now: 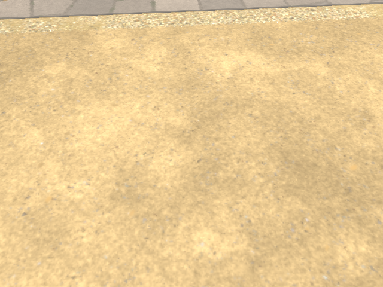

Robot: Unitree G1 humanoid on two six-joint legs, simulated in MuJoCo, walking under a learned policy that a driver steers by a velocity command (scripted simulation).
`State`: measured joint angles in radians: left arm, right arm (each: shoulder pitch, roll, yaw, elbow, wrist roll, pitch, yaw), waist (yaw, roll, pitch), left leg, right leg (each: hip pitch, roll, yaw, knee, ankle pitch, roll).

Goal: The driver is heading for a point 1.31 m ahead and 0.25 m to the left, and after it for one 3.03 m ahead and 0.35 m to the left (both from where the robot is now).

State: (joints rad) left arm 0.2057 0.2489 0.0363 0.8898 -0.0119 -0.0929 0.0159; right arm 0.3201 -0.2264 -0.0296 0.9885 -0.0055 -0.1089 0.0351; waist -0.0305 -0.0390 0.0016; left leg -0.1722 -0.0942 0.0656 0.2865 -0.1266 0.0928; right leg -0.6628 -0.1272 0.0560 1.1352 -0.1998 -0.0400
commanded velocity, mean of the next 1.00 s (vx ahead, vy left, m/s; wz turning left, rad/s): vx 0.50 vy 0.00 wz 0.14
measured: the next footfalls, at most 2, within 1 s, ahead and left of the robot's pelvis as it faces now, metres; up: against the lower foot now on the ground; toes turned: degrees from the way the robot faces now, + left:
right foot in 0.30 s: +0.33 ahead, -0.17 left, +0.00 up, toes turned -2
left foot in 0.86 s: +0.64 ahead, +0.08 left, +0.00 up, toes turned +10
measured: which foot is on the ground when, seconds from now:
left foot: down 0.00-0.32, up 0.34-0.84, down 0.86-1.00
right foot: up 0.00-0.28, down 0.30-0.88, up 0.90-1.00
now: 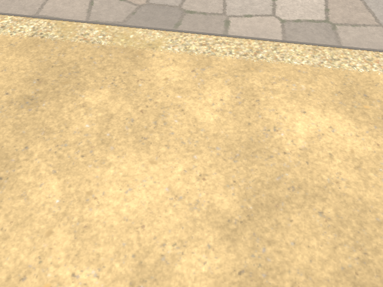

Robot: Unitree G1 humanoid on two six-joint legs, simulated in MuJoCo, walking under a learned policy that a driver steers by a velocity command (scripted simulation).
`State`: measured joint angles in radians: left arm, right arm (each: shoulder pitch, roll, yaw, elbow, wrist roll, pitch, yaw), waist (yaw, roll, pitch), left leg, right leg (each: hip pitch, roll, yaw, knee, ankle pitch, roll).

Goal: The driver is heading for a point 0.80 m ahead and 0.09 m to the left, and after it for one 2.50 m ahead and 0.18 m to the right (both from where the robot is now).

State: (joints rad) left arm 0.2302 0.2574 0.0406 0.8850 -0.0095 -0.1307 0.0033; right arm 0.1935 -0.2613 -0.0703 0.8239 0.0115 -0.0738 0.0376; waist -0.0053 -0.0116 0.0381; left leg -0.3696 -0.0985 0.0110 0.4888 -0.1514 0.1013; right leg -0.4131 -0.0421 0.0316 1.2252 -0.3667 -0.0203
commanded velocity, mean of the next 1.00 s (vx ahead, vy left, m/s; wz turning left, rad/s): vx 0.50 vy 0.00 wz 0.29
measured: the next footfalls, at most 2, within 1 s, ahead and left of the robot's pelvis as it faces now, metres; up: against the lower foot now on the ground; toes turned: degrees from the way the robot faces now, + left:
right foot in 0.36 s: +0.39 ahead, -0.11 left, +0.00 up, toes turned +15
left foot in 0.88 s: +0.57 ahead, +0.20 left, +0.00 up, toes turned +17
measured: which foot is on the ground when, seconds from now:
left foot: down 0.00-0.38, up 0.40-0.86, down 0.88-1.00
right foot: up 0.00-0.34, down 0.36-0.90, up 0.92-1.00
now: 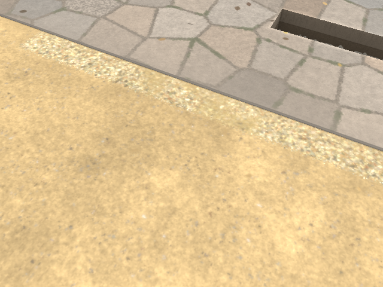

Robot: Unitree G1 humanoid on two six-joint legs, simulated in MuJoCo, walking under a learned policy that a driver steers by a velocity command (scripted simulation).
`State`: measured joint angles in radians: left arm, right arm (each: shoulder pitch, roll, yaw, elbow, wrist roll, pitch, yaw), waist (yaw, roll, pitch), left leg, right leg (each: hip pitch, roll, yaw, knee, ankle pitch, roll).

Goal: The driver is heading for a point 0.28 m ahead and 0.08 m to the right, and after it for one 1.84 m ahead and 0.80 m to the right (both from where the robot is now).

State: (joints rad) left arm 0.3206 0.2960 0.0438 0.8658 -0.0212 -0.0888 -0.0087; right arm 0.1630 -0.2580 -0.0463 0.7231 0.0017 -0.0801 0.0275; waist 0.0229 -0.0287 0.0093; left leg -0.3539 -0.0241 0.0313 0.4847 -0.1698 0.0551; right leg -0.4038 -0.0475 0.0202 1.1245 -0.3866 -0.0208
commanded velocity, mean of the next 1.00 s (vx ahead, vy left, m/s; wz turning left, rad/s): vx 0.17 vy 0.00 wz -0.44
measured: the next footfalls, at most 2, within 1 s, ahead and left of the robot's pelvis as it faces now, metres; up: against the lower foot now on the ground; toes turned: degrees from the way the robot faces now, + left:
right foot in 0.38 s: +0.33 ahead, -0.14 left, +0.00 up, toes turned -9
left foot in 0.82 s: +0.36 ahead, +0.09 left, +0.00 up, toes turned -28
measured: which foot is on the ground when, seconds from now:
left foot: down 0.00-0.38, up 0.40-0.80, down 0.82-1.00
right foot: up 0.00-0.36, down 0.38-0.82, up 0.84-1.00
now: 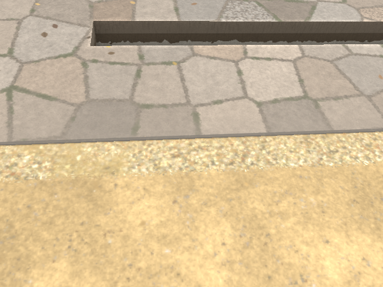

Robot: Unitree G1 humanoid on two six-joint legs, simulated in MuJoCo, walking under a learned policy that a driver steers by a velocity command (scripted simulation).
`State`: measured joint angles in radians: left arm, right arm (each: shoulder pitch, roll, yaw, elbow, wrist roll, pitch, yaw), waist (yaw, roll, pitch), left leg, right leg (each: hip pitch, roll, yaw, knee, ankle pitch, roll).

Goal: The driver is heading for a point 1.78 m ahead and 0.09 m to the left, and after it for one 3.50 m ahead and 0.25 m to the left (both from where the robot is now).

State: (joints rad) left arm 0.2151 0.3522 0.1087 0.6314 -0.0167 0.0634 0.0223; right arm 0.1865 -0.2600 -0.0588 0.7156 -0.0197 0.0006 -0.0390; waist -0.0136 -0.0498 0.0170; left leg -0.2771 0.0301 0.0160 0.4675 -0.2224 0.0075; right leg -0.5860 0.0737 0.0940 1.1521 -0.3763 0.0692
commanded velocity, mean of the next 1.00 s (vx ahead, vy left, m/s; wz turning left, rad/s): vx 0.18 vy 0.00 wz -0.14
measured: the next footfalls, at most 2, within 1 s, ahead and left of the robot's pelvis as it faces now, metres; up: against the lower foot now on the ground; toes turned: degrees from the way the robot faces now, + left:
right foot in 0.22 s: +0.02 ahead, -0.15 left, +0.00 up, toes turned -4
left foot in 0.52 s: +0.03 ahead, +0.10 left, +0.00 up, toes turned -6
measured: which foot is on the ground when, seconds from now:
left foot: down 0.00-0.22, up 0.24-0.50, down 0.52-0.88, up 0.90-1.00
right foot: up 0.00-0.20, down 0.22-0.58, up 0.60-0.86, down 0.88-1.00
